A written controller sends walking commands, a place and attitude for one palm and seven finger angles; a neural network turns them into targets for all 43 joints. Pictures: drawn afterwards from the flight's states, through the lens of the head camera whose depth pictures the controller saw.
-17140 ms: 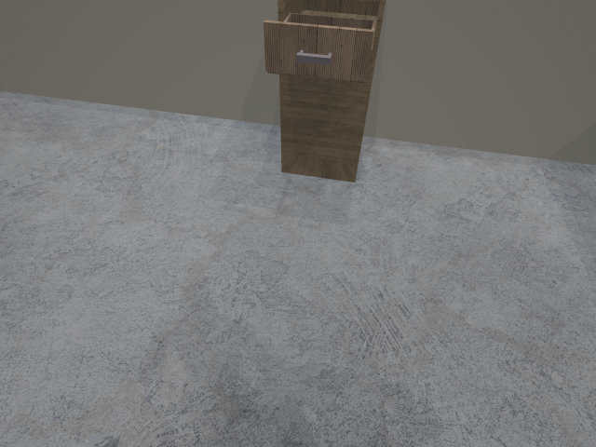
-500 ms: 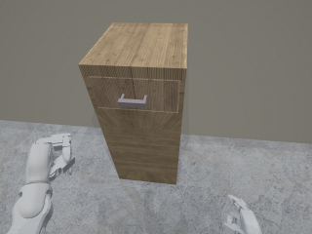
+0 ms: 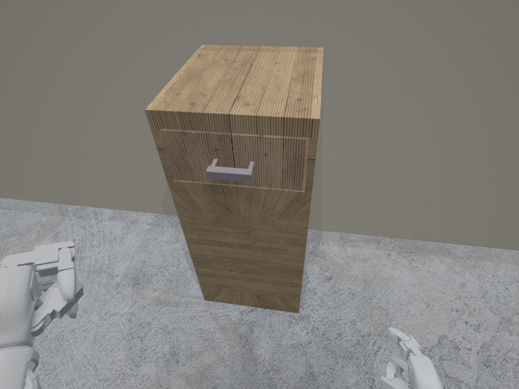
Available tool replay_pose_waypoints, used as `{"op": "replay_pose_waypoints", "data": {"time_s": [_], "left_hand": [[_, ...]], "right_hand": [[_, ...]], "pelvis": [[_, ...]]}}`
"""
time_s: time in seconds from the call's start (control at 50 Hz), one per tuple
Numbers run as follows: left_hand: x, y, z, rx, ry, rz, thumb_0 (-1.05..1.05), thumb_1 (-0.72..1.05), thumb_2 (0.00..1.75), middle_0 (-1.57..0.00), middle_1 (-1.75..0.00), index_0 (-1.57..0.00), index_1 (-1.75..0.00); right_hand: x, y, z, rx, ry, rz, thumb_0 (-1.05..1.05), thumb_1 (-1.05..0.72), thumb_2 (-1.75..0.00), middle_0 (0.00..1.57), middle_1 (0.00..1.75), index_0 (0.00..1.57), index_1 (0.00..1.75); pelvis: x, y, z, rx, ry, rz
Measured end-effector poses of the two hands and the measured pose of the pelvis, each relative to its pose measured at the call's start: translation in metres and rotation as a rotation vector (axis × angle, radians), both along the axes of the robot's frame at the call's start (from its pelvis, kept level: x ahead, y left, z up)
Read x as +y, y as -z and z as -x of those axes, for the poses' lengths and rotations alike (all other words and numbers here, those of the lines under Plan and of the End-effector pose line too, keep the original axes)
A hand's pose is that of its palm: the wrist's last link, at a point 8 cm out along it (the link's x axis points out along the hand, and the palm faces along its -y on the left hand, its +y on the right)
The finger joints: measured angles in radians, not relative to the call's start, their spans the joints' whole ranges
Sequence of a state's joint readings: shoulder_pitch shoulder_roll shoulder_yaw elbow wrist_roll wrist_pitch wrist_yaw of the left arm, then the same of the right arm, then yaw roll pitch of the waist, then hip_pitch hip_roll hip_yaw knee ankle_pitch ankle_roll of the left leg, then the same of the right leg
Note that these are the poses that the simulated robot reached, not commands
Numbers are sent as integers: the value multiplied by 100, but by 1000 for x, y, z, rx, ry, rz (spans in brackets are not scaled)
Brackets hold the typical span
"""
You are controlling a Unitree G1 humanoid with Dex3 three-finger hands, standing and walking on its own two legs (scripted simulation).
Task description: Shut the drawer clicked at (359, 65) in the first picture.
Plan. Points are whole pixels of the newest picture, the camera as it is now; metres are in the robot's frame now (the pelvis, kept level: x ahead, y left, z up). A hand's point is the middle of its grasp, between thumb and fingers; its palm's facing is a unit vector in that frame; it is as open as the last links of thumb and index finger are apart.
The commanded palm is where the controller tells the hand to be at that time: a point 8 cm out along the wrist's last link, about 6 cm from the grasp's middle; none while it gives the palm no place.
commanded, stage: step back with the hand held close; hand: left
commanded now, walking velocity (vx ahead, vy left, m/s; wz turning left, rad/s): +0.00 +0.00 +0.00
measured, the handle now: (231, 168) +0.61 +0.15 +0.00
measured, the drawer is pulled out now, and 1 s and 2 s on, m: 0.00 0.00 0.00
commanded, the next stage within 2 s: stop stepping back and stand still in 1.50 s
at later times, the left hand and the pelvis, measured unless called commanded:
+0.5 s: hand (61, 298) +0.16 +0.25 +0.15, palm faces +0.29 -0.81 -0.51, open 3.2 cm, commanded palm +0.10 +0.29 +0.17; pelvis -0.03 +0.02 +0.00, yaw -1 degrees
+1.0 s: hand (17, 333) +0.12 +0.27 +0.17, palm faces +0.35 -0.79 -0.50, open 3.2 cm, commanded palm +0.04 +0.31 +0.17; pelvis -0.08 +0.02 -0.01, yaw +2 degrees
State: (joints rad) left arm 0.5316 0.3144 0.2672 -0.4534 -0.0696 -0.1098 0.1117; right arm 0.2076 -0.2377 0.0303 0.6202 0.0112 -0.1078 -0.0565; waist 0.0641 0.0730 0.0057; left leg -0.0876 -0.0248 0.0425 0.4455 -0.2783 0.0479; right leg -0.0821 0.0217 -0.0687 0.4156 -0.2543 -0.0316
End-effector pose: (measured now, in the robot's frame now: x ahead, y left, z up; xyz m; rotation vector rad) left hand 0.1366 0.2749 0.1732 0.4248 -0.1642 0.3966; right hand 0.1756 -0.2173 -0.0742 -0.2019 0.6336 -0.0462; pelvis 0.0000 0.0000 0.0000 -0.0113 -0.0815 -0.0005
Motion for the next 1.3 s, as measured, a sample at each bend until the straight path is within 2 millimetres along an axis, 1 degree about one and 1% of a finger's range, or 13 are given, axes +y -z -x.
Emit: {"op": "replay_pose_waypoints", "data": {"time_s": [0.06, 0.18, 0.32, 0.38, 0.52, 0.66, 0.76, 0.94, 1.04, 1.1, 1.18, 1.24, 1.3], "left_hand": [[-2, -2, -2, -9, 13, -2, 1, 89, 90, -140, -160, -141, -160], [7, -19, -9, -61, 35, -97, 1, 89, 90, -140, -160, -141, -160], [4, 1, -12, 60, 104, -93, 1, 89, 90, -140, -160, -141, -160], [8, 4, -7, 82, 116, -105, 1, 89, 90, -140, -159, -141, -160], [17, -5, 11, 38, 109, -154, 1, 88, 90, -140, -159, -141, -160], [16, -6, 33, -5, 97, -164, 1, 89, 90, -140, -159, -141, -160], [15, -3, 46, -31, 100, -148, 1, 88, 90, -140, -159, -141, -160], [25, -4, 53, -75, 128, -166, 1, 88, 90, -141, -159, -141, -160], [31, -16, 59, -89, 105, -210, 1, 88, 90, -140, -159, -141, -160], [24, -14, 61, -72, 117, -189, 1, 89, 90, -140, -160, -141, -160], [0, -7, 63, -19, 196, -175, 1, 89, 90, -140, -160, -141, -160], [-23, -7, 73, 17, 272, -207, 1, 89, 90, -140, -160, -141, -160], [-42, -13, 93, 33, 330, -252, 1, 89, 90, -140, -159, -141, -160]], "right_hand": [[1, -1, 2, -7, 3, -3, 1, -91, -89, 20, 30, 20, 30], [-3, -1, 10, 32, 23, -1, 1, -91, -89, 21, 30, 20, 30], [-17, 6, 32, 122, 113, 34, 1, -91, -89, 21, 30, 20, 30], [-20, 6, 41, 145, 137, 53, 1, -91, -89, 21, 30, 20, 30], [-13, 4, 52, 126, 135, 68, 1, -91, -89, 20, 30, 20, 30], [-1, 3, 60, 70, 102, 46, 1, -91, -89, 21, 30, 20, 30], [1, 3, 73, 72, 88, 55, 1, -91, -89, 21, 30, 20, 30], [-1, 3, 104, 134, 108, 120, 1, -91, -89, 21, 30, 20, 30], [3, 1, 106, 146, 86, 117, 1, -91, -89, 21, 30, 20, 30], [5, 2, 102, 140, 54, 103, 1, -91, -89, 21, 30, 20, 30], [3, 4, 102, 110, 13, 67, 1, -91, -89, 21, 30, 20, 30], [-3, 7, 110, 71, 8, 30, 1, -91, -89, 21, 30, 20, 30], [-15, 9, 129, 61, 28, 1, 1, -91, -89, 21, 30, 20, 30]], "pelvis": [[0, 0, 0, -3, 3, 0], [1, -1, 5, 35, 11, 5], [9, -1, 13, 80, 19, 1], [12, 1, 17, 87, 19, -1], [17, 4, 34, 87, 21, -8], [18, 9, 54, 83, 18, -7], [18, 11, 65, 89, 9, 11], [24, 10, 76, 101, -21, 33], [21, 5, 76, 156, -31, 34], [16, 3, 83, 193, 0, 19], [7, 4, 108, 208, 42, -1], [-4, 8, 132, 202, 66, -19], [-14, 11, 155, 183, 70, 0]]}}
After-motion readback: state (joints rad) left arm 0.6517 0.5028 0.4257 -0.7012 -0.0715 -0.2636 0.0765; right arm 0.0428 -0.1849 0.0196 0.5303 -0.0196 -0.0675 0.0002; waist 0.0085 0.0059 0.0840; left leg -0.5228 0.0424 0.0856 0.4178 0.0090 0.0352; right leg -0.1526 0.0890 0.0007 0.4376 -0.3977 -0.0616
